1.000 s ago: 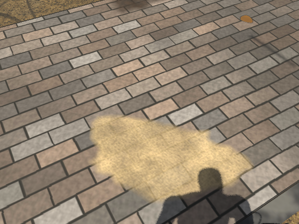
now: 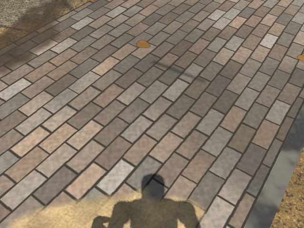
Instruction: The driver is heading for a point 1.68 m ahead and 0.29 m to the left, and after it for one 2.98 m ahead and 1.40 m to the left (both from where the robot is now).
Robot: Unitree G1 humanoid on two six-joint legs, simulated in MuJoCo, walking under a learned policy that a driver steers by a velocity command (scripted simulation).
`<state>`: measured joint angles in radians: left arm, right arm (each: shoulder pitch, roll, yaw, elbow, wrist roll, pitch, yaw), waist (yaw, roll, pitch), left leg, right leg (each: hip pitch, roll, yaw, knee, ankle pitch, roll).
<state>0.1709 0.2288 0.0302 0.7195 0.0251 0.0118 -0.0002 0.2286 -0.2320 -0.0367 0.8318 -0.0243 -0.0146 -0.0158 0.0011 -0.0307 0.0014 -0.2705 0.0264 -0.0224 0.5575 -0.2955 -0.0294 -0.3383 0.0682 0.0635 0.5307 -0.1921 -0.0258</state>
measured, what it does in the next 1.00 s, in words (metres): lifts its left foot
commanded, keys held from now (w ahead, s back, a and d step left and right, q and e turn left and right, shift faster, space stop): no key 0.56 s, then s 0.40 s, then w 0.04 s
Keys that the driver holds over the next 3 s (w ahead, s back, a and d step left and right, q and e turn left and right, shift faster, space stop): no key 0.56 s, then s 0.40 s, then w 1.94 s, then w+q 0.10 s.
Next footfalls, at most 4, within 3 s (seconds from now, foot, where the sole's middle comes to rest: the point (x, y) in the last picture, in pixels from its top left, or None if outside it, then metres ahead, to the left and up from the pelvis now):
1.36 left None -0.07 0.11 -0.77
1.78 right None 0.26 -0.17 -0.77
2.32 left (137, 213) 0.58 0.07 -0.77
2.90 right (184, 155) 0.89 -0.16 -0.77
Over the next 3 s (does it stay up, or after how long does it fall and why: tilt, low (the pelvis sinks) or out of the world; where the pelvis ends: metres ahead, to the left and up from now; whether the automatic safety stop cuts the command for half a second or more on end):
stays up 0.78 -0.07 0.00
